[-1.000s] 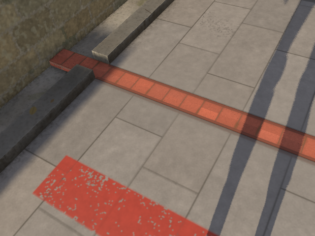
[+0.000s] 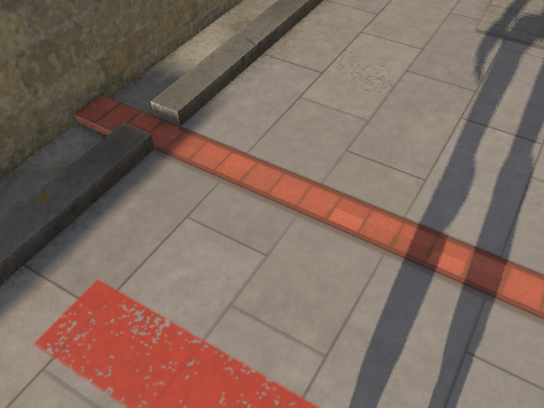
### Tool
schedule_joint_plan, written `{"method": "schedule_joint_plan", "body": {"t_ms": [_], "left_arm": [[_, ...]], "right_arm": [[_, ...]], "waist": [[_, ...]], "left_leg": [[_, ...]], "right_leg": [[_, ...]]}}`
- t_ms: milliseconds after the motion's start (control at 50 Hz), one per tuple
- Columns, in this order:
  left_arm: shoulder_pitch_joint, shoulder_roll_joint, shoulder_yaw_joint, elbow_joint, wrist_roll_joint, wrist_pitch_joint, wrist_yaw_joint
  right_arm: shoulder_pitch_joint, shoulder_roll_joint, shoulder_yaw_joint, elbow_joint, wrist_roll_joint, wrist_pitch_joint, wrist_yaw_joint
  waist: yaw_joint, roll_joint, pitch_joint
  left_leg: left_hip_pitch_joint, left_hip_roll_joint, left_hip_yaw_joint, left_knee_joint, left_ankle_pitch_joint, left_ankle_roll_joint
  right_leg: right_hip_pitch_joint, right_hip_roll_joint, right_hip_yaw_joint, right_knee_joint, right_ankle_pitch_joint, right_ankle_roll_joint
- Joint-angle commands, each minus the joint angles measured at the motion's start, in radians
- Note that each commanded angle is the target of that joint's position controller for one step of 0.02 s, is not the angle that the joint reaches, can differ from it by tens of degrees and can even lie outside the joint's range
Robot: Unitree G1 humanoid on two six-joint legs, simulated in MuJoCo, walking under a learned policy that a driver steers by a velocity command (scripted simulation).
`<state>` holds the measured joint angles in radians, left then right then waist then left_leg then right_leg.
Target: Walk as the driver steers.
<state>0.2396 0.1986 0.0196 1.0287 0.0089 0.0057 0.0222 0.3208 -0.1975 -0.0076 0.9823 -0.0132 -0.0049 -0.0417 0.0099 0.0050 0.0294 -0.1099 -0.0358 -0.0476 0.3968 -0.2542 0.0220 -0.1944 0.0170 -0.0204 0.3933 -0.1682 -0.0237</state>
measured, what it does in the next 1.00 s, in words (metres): walks ahead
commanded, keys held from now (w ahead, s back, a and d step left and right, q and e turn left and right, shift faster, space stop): no key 0.40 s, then w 0.60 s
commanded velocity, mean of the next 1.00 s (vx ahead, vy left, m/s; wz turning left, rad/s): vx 0.19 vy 0.00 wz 0.00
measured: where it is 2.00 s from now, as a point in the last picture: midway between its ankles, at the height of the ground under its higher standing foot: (301, 314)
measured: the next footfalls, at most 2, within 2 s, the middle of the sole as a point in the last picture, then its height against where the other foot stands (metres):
left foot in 1.18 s outside the picture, level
right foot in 1.74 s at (336, 332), level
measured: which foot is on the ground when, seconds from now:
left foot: down 0.00-0.74, up 0.76-1.00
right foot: down 0.00-1.00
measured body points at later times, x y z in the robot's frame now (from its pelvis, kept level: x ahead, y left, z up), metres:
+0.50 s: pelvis +0.01 +0.00 +0.00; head +0.00 +0.00 +0.45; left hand +0.00 +0.22 -0.16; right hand -0.02 -0.22 -0.16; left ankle -0.03 +0.11 -0.74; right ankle +0.03 -0.10 -0.74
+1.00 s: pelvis +0.18 -0.05 +0.00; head +0.19 -0.06 +0.45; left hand +0.08 +0.18 -0.14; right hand +0.28 -0.28 -0.15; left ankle +0.25 +0.08 -0.68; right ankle +0.07 -0.11 -0.74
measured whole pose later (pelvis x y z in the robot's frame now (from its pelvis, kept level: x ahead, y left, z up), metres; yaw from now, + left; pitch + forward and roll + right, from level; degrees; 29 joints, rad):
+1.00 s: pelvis +0.18 -0.05 +0.00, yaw +0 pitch +1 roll +0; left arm 0.50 0.14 0.02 1.10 0.02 -0.10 0.01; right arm 0.15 -0.21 -0.06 0.98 -0.04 -0.05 0.03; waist 0.03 0.03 0.01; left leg -0.61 0.05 0.06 0.95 -0.18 0.05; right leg 0.04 0.06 -0.05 0.22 -0.29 -0.08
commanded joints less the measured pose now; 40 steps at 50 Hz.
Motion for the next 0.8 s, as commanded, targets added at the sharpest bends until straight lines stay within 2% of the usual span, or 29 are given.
{"method": "schedule_joint_plan", "body": {"t_ms": [20,400,420,460,480,520,540,560,580,600,620,640,680,700,720,740,760,780,800], "left_arm": [[0.031,0.089,0.014,-0.002,0.0,-0.007,0.004],[0.075,0.039,-0.003,0.092,0.0,-0.007,0.014],[0.084,0.034,-0.004,0.097,0.0,-0.006,0.014],[0.086,0.062,0.008,0.092,0.0,0.002,0.012],[0.085,0.069,0.013,0.084,0.002,0.006,0.009],[0.078,0.048,0.012,0.063,0.003,0.004,0.003],[0.058,0.038,0.011,0.048,0.003,-0.003,0.0],[0.024,0.026,0.009,0.027,0.006,-0.012,-0.005],[-0.02,0.009,0.007,0.003,0.012,-0.024,-0.013],[-0.044,0.009,0.007,-0.019,0.022,-0.035,-0.02],[-0.069,0.037,0.014,-0.036,0.023,-0.047,-0.024],[-0.07,0.047,0.019,-0.049,0.019,-0.056,-0.029],[-0.015,0.034,0.021,-0.052,0.008,-0.073,-0.038],[0.064,0.015,0.022,-0.029,0.001,-0.08,-0.039],[0.181,0.017,0.03,0.017,-0.004,-0.084,-0.035],[0.311,0.07,0.05,0.051,0.004,-0.091,-0.024],[0.451,0.193,0.082,0.07,0.01,-0.091,-0.015],[0.452,0.169,0.076,0.09,0.009,-0.074,-0.014],[0.332,0.119,0.061,0.05,0.016,-0.073,-0.016]], "right_arm": [[0.056,-0.081,-0.014,0.002,0.0,-0.007,-0.004],[0.089,-0.029,-0.002,0.118,0.001,-0.004,-0.01],[0.102,-0.022,0.0,0.126,-0.001,-0.004,-0.009],[0.112,-0.043,-0.012,0.123,-0.006,0.002,-0.006],[0.11,-0.05,-0.016,0.114,-0.01,0.006,-0.003],[0.125,-0.039,-0.016,0.102,-0.01,0.003,0.001],[0.139,-0.041,-0.018,0.101,-0.005,-0.004,0.001],[0.172,-0.057,-0.025,0.107,-0.003,-0.011,0.001],[0.22,-0.092,-0.039,0.123,-0.002,-0.017,0.001],[0.221,-0.125,-0.054,0.128,-0.004,-0.02,0.001],[0.213,-0.118,-0.057,0.124,-0.006,-0.024,0.003],[0.199,-0.117,-0.06,0.119,-0.009,-0.028,0.006],[0.149,-0.115,-0.064,0.109,-0.007,-0.037,0.007],[0.104,-0.106,-0.063,0.099,0.001,-0.041,0.008],[0.069,-0.099,-0.063,0.085,0.002,-0.044,0.01],[0.037,-0.071,-0.054,0.065,-0.002,-0.057,0.015],[0.023,0.011,-0.032,0.021,0.002,-0.071,0.028],[-0.003,-0.071,-0.052,0.008,-0.027,-0.071,0.035],[-0.029,-0.065,-0.054,0.006,-0.036,-0.071,0.046]], "waist": [[0.002,-0.004,0.03],[0.002,-0.001,0.052],[0.0,-0.004,0.031],[-0.004,-0.008,0.056],[-0.005,-0.01,0.09],[-0.014,0.002,0.155],[-0.026,0.026,0.159],[-0.047,0.065,0.147],[-0.071,0.136,0.13],[-0.073,0.185,0.144],[-0.076,0.158,0.152],[-0.064,0.143,0.154],[-0.012,0.139,0.174],[0.035,0.117,0.164],[0.082,0.075,0.135],[0.139,-0.041,0.089],[0.174,-0.314,0.005],[0.137,-0.238,0.05],[0.076,-0.088,0.123]], "left_leg": [[-0.091,0.101,-0.087,-0.081,0.112,0.039],[-0.094,0.101,-0.077,-0.084,0.098,0.035],[-0.088,0.091,-0.072,-0.093,0.014,0.038],[-0.126,0.056,-0.062,-0.06,-0.254,0.061],[-0.166,0.052,-0.076,-0.052,-0.383,0.079],[-0.209,0.075,-0.131,-0.055,-0.486,0.108],[-0.179,0.1,-0.178,-0.079,-0.484,0.122],[-0.11,0.14,-0.246,-0.13,-0.485,0.145],[-0.018,0.208,-0.35,-0.213,-0.511,0.181],[0.016,0.287,-0.427,-0.262,-0.507,0.217],[0.0,0.313,-0.447,-0.282,-0.479,0.232],[-0.007,0.313,-0.433,-0.281,-0.446,0.232],[-0.078,0.281,-0.349,-0.234,-0.367,0.208],[-0.167,0.233,-0.272,-0.188,-0.303,0.18],[-0.276,0.177,-0.202,-0.105,-0.232,0.152],[-0.408,0.103,-0.095,0.101,-0.116,0.117],[-0.578,-0.027,0.078,0.447,-0.176,0.062],[-0.648,-0.004,0.053,0.645,-0.26,0.069],[-0.672,0.06,0.02,0.729,-0.176,0.081]], "right_leg": [[0.046,-0.103,0.113,-0.068,0.048,-0.028],[0.029,-0.099,0.111,-0.067,0.026,-0.027],[0.035,-0.091,0.109,-0.074,-0.057,-0.028],[-0.014,-0.059,0.103,-0.046,-0.327,-0.053],[-0.062,-0.055,0.114,-0.036,-0.46,-0.07],[-0.136,-0.061,0.142,-0.006,-0.539,-0.09],[-0.174,-0.055,0.141,0.028,-0.502,-0.088],[-0.229,-0.032,0.107,0.088,-0.422,-0.077],[-0.296,0.011,0.027,0.194,-0.302,-0.055],[-0.339,0.006,-0.034,0.27,-0.21,-0.047],[-0.352,-0.02,-0.022,0.313,-0.215,-0.049],[-0.35,-0.029,-0.014,0.327,-0.247,-0.052],[-0.24,-0.038,-0.023,0.215,-0.243,-0.064],[-0.073,-0.008,-0.055,0.111,-0.169,-0.065],[0.134,0.028,-0.065,0.038,-0.13,-0.061],[0.338,-0.061,0.076,-0.042,-0.184,-0.073],[0.473,-0.318,0.507,-0.227,-0.463,-0.154],[0.384,-0.403,0.661,-0.26,-0.484,-0.209],[0.294,-0.377,0.57,-0.246,-0.447,-0.205]]}}
Velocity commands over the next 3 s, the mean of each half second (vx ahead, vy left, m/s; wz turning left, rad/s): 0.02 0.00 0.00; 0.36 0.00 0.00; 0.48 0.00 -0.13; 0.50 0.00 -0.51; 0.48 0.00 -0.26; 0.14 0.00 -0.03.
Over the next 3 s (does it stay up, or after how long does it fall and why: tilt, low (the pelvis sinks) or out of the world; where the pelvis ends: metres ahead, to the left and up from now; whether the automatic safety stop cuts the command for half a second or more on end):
stays up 1.11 -0.24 0.00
